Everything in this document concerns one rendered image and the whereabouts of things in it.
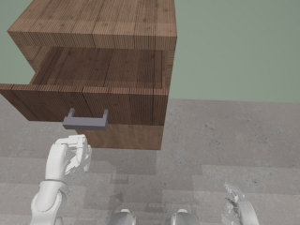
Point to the cabinet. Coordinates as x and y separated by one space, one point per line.
106 24

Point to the robot left forearm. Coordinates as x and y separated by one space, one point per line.
49 204

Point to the right robot shin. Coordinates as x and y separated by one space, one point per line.
182 210

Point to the robot left hand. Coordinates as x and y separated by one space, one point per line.
74 149

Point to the robot left thigh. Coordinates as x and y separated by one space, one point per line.
122 218

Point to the drawer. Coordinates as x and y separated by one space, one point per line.
129 83

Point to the handle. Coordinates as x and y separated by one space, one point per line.
85 123

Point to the robot right hand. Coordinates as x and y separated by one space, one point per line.
242 210

